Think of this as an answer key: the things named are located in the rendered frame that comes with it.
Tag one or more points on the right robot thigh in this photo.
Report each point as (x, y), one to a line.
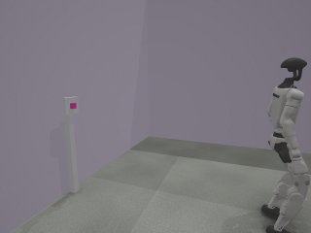
(301, 188)

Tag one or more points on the panel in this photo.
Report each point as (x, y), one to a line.
(70, 141)

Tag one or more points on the left robot upper arm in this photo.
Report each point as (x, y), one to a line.
(270, 106)

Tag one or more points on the button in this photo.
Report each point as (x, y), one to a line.
(73, 105)

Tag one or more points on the robot torso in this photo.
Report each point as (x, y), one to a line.
(279, 101)

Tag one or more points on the right robot upper arm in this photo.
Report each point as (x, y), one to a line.
(294, 97)

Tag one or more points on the right robot hand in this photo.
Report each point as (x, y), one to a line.
(298, 167)

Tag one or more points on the robot right forearm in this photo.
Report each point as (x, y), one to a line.
(290, 138)

